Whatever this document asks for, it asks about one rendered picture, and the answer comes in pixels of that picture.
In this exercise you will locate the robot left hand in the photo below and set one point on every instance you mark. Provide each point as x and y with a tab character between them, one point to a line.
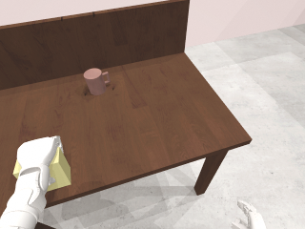
39	151

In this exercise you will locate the robot right hand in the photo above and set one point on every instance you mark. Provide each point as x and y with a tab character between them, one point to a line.
255	220

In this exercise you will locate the left robot forearm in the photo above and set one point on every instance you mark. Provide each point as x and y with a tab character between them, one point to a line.
28	201

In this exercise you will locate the sponge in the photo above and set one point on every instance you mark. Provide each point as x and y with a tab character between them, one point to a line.
60	170

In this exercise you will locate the table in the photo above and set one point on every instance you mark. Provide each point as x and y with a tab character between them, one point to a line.
157	113

